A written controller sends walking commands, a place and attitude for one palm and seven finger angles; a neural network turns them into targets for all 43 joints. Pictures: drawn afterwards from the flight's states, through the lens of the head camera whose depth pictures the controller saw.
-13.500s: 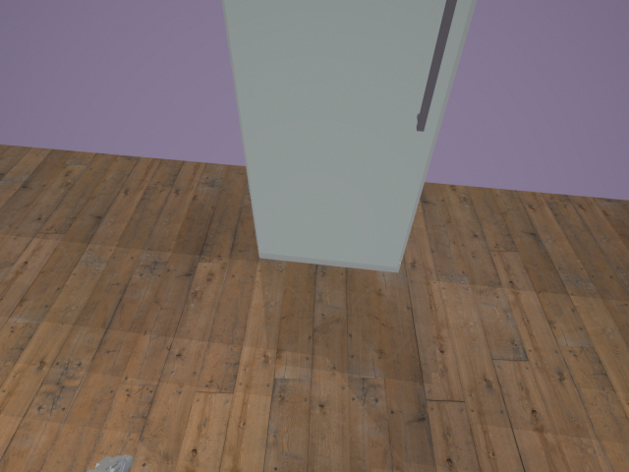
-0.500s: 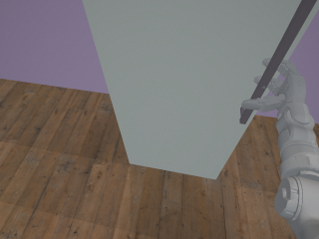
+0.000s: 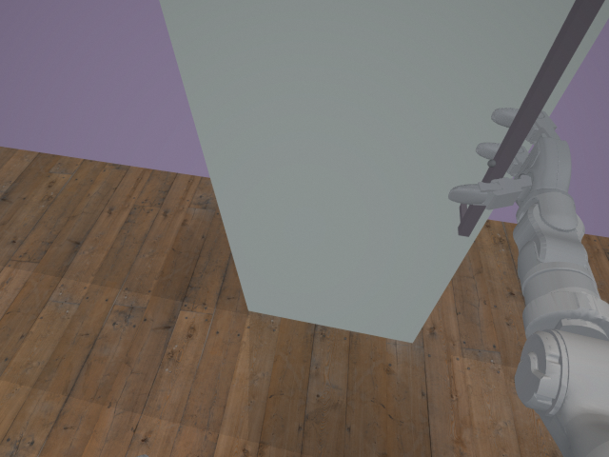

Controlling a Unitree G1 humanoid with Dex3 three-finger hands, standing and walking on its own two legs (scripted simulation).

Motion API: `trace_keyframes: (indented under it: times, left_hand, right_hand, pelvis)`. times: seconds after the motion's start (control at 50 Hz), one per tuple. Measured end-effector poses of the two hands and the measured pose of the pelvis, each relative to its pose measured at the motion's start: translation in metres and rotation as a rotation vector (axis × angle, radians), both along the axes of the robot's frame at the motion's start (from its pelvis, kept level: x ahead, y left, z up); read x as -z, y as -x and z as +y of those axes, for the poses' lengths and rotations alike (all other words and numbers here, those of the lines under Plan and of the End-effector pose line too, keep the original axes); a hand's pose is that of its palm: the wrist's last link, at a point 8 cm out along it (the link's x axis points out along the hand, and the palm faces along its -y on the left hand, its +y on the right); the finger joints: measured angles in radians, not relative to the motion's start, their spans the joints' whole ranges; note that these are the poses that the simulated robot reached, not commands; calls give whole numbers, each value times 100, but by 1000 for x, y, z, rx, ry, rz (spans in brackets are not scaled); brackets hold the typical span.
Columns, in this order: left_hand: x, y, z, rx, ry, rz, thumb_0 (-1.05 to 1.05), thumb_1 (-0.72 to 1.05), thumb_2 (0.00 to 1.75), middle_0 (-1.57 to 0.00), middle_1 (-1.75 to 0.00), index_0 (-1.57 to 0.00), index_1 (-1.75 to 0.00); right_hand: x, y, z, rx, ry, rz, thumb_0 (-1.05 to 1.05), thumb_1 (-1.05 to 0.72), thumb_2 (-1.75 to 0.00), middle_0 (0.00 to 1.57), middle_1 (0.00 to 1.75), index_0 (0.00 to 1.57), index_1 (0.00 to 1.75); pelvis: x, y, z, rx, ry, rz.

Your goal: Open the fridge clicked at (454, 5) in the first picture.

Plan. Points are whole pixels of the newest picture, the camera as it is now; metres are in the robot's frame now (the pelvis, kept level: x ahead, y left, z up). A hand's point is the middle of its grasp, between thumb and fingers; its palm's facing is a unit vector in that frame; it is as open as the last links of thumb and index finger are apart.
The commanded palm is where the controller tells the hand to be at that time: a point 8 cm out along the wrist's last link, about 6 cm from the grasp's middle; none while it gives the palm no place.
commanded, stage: slide the fingers in behind the handle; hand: right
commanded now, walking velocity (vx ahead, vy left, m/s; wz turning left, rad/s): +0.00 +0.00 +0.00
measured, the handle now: (523, 107) +0.53 -0.19 +0.20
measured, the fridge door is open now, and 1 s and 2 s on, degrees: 0 0 0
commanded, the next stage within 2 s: grip the handle and tug to test in 0.22 s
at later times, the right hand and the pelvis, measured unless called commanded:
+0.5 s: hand (489, 163) +0.48 -0.16 +0.15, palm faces +0.10 +0.99 +0.01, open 13.2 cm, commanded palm +0.45 -0.21 +0.14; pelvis +0.00 +0.00 +0.00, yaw +0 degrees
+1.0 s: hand (493, 165) +0.48 -0.16 +0.15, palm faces +0.09 +1.00 +0.01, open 5.6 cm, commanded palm +0.45 -0.21 +0.14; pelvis +0.00 +0.00 +0.00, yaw +0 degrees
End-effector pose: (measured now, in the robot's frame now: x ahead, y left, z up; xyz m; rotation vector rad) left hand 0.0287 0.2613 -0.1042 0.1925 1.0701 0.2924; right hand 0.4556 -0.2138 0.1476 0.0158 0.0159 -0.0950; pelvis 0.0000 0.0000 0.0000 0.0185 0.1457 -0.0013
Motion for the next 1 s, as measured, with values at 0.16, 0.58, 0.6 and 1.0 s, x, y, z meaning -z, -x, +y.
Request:
trace_keyframes:
  times: [0.16, 0.58, 0.6, 1.0]
  left_hand:
    - [1, 2, 0, -1, 0, 12, 1, 91, 90, -20, -30, -21, -30]
    - [0, 4, 7, -2, -8, 16, 1, 91, 90, -20, -30, -21, -30]
    - [0, 4, 8, -2, -9, 16, 1, 91, 90, -20, -30, -21, -30]
    - [0, -6, 3, 6, -2, -2, 1, 91, 90, -20, -30, -20, -30]
  right_hand:
    - [0, 2, 1, -8, 12, -2, -2, 50, -30, 30, 120, 30, 120]
    - [0, -2, -1, 6, 9, 2, -1, 25, -40, 33, 124, 33, 123]
    - [0, -1, -1, 5, 12, -1, -1, 21, -42, 33, 124, 34, 124]
    - [1, 2, -3, 0, 9, 4, 0, -68, -80, 42, 137, 43, 137]
  pelvis:
    - [0, 0, 0, 6, -2, -3]
    - [0, 1, 5, 4, -1, 5]
    - [0, 0, 5, 5, -1, 5]
    - [0, -2, 2, 7, -2, -3]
